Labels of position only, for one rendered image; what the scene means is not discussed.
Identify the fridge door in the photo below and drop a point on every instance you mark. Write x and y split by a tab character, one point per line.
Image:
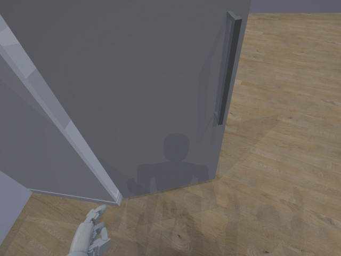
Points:
140	80

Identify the robot left hand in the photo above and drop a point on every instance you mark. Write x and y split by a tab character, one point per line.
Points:
85	237

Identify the handle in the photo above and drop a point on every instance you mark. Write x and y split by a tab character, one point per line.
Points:
230	57

